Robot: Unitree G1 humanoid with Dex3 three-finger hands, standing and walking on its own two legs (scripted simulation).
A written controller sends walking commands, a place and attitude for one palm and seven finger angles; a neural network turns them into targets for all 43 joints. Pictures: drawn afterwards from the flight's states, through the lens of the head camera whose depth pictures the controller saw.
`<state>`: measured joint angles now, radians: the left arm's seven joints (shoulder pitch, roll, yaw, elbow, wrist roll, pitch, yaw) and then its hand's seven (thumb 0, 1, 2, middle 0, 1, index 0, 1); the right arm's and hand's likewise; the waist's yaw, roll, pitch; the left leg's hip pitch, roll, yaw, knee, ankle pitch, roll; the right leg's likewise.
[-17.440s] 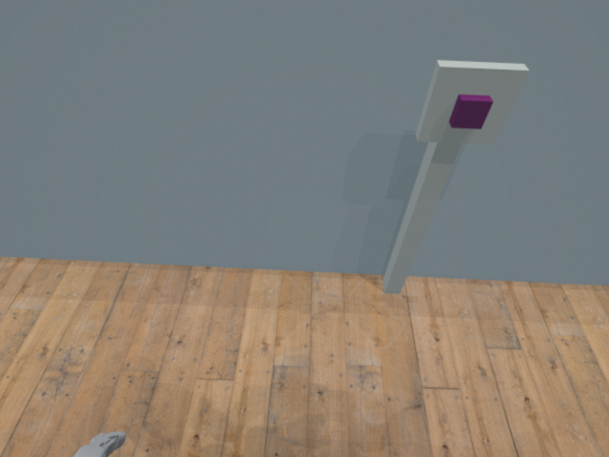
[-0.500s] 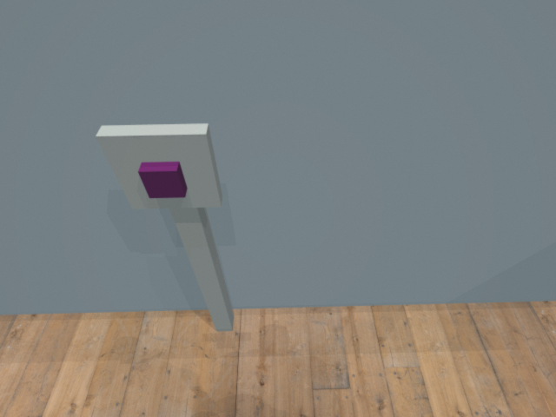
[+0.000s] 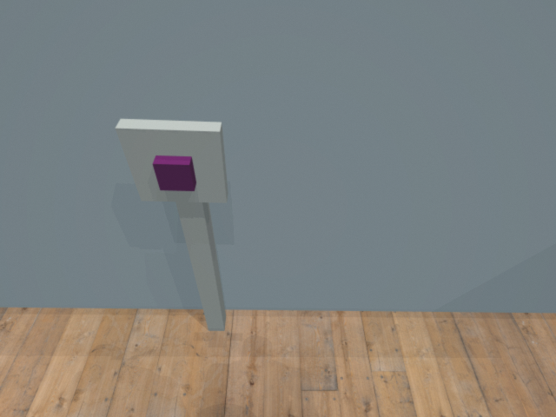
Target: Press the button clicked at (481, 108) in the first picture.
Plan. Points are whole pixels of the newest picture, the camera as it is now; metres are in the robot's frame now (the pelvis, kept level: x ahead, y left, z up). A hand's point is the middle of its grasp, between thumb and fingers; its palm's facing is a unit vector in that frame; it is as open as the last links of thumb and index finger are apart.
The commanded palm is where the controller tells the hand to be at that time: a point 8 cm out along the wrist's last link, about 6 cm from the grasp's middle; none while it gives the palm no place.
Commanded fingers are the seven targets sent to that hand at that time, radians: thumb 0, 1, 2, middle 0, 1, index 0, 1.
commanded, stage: come to a stop and stand still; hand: left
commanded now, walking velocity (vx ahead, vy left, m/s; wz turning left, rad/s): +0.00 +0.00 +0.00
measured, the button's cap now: (176, 172) +0.52 +0.23 +0.05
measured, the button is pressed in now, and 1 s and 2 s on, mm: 0 0 0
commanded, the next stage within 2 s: look again from close up in 1.56 s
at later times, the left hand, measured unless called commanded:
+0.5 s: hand out of the picture -0.03 +0.18 -0.18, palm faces +0.04 -0.98 -0.17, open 7.4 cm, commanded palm none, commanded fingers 0.00 0.90 0.90 -0.20 -0.30 -0.20 -0.30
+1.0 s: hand out of the picture +0.07 +0.20 -0.17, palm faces -0.02 -0.97 -0.25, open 7.4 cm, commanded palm none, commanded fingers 0.00 0.90 0.90 -0.20 -0.30 -0.20 -0.30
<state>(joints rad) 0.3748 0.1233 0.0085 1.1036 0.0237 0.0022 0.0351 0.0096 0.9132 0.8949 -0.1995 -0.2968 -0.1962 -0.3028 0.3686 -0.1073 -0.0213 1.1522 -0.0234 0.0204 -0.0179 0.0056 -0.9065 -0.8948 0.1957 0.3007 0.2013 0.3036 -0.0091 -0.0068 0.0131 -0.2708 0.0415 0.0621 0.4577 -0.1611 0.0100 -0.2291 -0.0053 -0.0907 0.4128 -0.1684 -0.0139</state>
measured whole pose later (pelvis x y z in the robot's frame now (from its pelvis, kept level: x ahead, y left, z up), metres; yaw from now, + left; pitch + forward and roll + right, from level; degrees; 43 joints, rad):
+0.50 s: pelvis +0.01 +0.02 +0.00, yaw +0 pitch -1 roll +0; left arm 0.39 0.11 0.01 1.11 0.03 -0.02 0.04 0.01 0.91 0.90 -0.20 -0.30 -0.19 -0.30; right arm 0.30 -0.13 -0.03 1.12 -0.02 0.00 -0.02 0.01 -0.92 -0.89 0.20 0.30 0.20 0.30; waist 0.01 0.00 0.00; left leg -0.27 -0.01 0.08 0.44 -0.17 0.04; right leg -0.25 -0.04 -0.05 0.44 -0.18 0.02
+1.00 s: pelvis +0.04 +0.00 +0.00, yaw -1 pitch -1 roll +0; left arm 0.24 0.20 0.00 1.09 0.03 -0.03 0.03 0.01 0.91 0.89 -0.20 -0.30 -0.20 -0.30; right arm 0.21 -0.21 -0.01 1.13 -0.02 -0.02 -0.01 0.01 -0.91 -0.89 0.20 0.30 0.20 0.30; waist -0.01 0.01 0.03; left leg -0.19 0.02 0.08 0.39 -0.19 0.01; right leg -0.18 -0.02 -0.05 0.39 -0.21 -0.01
